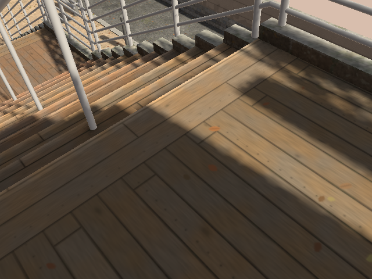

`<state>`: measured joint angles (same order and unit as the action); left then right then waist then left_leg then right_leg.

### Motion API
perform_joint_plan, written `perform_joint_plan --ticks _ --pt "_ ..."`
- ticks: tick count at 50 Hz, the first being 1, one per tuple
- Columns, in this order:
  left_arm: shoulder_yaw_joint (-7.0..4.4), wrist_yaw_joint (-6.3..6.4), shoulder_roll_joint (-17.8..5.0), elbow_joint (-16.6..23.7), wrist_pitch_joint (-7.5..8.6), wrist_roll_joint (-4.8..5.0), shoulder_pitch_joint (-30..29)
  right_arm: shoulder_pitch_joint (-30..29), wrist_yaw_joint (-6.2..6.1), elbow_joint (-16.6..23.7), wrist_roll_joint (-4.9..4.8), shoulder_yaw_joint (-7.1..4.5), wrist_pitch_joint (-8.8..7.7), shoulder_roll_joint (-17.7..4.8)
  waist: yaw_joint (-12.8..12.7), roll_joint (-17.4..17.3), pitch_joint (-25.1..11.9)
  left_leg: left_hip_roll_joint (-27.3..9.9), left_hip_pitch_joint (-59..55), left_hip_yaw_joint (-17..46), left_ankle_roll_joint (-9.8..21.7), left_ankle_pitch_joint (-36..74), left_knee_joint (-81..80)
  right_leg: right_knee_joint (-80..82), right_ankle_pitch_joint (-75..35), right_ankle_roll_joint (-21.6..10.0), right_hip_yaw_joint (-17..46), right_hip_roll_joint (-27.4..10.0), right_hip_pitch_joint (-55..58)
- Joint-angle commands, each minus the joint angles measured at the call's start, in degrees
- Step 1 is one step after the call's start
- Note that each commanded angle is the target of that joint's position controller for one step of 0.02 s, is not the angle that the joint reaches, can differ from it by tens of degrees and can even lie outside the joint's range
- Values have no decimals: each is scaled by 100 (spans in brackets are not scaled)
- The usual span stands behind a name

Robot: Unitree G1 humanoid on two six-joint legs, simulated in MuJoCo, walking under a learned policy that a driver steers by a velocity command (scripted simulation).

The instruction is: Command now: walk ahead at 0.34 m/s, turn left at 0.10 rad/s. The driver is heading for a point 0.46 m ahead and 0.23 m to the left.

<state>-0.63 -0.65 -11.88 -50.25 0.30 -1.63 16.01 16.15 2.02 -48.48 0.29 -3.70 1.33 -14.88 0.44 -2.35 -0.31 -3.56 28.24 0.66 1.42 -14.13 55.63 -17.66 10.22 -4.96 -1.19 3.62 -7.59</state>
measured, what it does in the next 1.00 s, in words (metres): walks ahead, turning left: left foot, then right foot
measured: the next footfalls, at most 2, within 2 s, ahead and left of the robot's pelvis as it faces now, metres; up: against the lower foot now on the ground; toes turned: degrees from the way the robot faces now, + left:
left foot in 0.42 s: +0.31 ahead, +0.17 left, +0.00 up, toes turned +15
right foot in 0.92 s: +0.58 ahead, +0.12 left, +0.00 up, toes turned +23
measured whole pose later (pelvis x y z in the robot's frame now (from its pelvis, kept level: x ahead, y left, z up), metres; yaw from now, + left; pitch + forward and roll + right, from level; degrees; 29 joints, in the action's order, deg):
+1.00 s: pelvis +0.42 +0.13 -0.02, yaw +24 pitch -1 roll +1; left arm -0.2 0.5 -12.7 -50.4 3.3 -0.4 10.1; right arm 16.4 -1.3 -52.3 0.5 -1.8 -1.2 -14.6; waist 1.2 -1.1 4.9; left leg 7.9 11.9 4.9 3.4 -30.1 50.9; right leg -28.7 6.5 -4.7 -2.8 2.3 -21.7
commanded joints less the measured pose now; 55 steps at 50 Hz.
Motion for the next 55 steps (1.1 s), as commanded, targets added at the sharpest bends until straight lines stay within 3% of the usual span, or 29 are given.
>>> perform_joint_plan --ticks 1,4,7,10,12,16,18,19,20,21,22,23,24,25,27,28,30,33,37,40,44,45,46,47,48,49,50,52,55 --pt "-274 80 -934 38 187 -16 295 -227 -2 215 5 -102 -106 -398 -225 699 340 65 1275 509 -16 312 -2 1216 924 -494 1421 -1662 703" --pt "-346 151 -995 -155 353 -24 457 -234 -23 161 111 -146 -182 -417 -190 581 578 138 1737 706 -127 428 122 1335 947 -685 1313 -1943 828" --pt "-365 172 -907 -282 464 -31 453 -197 -10 74 121 -135 -225 -323 -141 380 594 151 1907 704 -210 728 67 1322 460 -636 897 -1872 967" --pt "-303 192 -772 -340 506 34 598 -680 32 190 165 -97 -210 -298 -333 632 664 115 1821 331 -241 852 -227 1340 -70 -615 346 -1720 973" --pt "-278 194 -811 -394 547 37 622 -891 109 267 156 10 -237 -119 -328 643 779 48 1547 144 -150 999 -785 1264 -626 -573 50 -1689 903" --pt "-292 232 -967 -536 508 43 1030 -1456 221 609 174 139 -249 -77 -461 693 944 128 1182 -485 228 612 -1647 809 -1853 -479 -300 -1823 1194" --pt "-320 275 -1122 -525 508 21 928 -1276 154 669 147 116 -317 -163 -257 640 812 391 642 -753 481 251 -1964 262 -3398 -336 -549 -1845 1301" --pt "-325 283 -1200 -555 497 13 887 -948 99 600 121 95 -340 -194 -65 723 521 614 104 -905 615 78 -1964 -357 -4611 -273 -694 -1849 1363" --pt "-352 279 -1307 -524 472 -1 741 -153 65 401 125 24 -375 -298 324 674 45 867 -758 -966 781 134 -2196 -1429 -5315 -169 -927 -1773 1278" --pt "-331 260 -1273 -400 456 5 685 919 6 32 179 -140 -395 -665 765 334 -618 880 -2271 -562 982 257 -2458 -3011 -4599 10 -1090 -1539 511" --pt "-189 147 -754 -81 497 149 848 1377 -108 51 238 -373 -363 -1511 767 -978 -1325 -847 -3975 2198 1748 -573 -2973 -5456 -1334 313 -1236 -788 -1580" --pt "-230 72 -854 64 576 82 661 1109 -96 78 24 -356 -316 -1529 538 -1009 -1766 -1574 -4438 4598 2033 -585 -4095 -6333 1785 323 5 -24 -2742" --pt "-258 23 -1007 201 604 58 136 721 -119 46 3 -324 -278 -1424 457 -402 -839 -1396 -3869 3761 1835 -695 -4060 -6416 1378 226 438 -436 -3304" --pt "-229 -5 -925 235 655 67 29 375 -136 90 9 -241 -268 -1123 280 61 -215 -1229 -3057 2985 1650 -154 -4078 -5948 794 205 383 -741 -3288" --pt "-216 36 -832 209 507 -66 65 -21 -125 162 -19 -148 -330 -719 -82 163 151 -604 -2155 1964 1369 1092 -4260 -4983 509 263 421 -992 -2650" --pt "-200 13 -769 190 379 -135 152 -36 -98 192 6 -142 -383 -686 -167 -20 13 -449 -2046 1733 1391 1489 -4272 -4822 474 341 381 -985 -2412" --pt "-213 15 -709 163 216 -135 306 82 -66 167 -29 -128 -505 -694 -267 113 -24 -427 -1967 1336 1474 3271 -4169 -4630 461 548 211 -873 -2311" --pt "-208 34 -614 306 157 -82 -118 407 -136 56 -22 -80 -538 -699 -158 17 114 -251 -1919 819 1212 5050 -3930 -3932 48 770 -12 -723 -2475" --pt "-152 16 -602 526 189 0 -721 532 -257 -9 -66 -17 -489 -681 66 -175 74 -136 -2155 694 656 5281 -3803 -2806 -789 627 -93 -578 -2441" --pt "-114 33 -609 529 236 54 -880 582 -309 -79 -23 19 -432 -653 190 -258 -12 -193 -2465 741 564 5163 -3651 -2107 -1125 479 -93 -441 -2117" --pt "-163 85 -816 191 307 21 -160 368 -380 -121 63 23 -378 -719 -120 -284 -61 -400 -2754 1041 598 5349 -2928 -1329 -573 175 94 -281 -1232" --pt "-179 116 -841 28 373 -7 254 248 -373 -122 33 19 -388 -751 -358 -87 -133 -262 -2721 994 535 5187 -2381 -700 -1052 75 91 -289 -685" --pt "-210 170 -1031 -86 462 -22 683 294 -345 -46 -8 40 -433 -714 -484 384 -501 47 -2306 878 395 4081 -1566 -567 -3369 -50 615 -880 323" --pt "-252 198 -1353 -49 447 14 816 1167 -329 -101 -122 116 -432 -308 -97 1409 -1195 743 -1486 579 193 420 -64 -999 -6342 -920 1955 -2321 1526" --pt "-169 166 -983 8 344 184 588 1444 -356 -341 -114 97 -305 -397 -61 1387 -1680 1132 -1179 442 122 -2239 550 -785 -6114 -1511 2727 -2788 1398" --pt "-90 119 -745 103 315 215 202 1134 -354 -431 59 71 -200 -554 16 681 -1068 932 -1045 643 107 -2210 761 -451 -4682 -1456 2499 -2545 621" --pt "-37 129 -595 157 278 173 -171 767 -327 -418 140 76 -144 -496 55 463 -594 803 -998 646 71 -1961 660 -151 -3351 -1234 2154 -2248 53" --pt "37 212 -516 138 198 100 -553 503 -283 -419 132 125 5 -355 227 746 -115 565 -1389 520 -54 -1522 -183 376 -1744 -762 1426 -1681 -862" --pt "1 208 -687 -29 148 63 -396 644 -326 -677 104 197 140 -229 173 927 -195 625 -1687 126 -164 -1386 -1120 469 -839 -574 1133 -1388 -849"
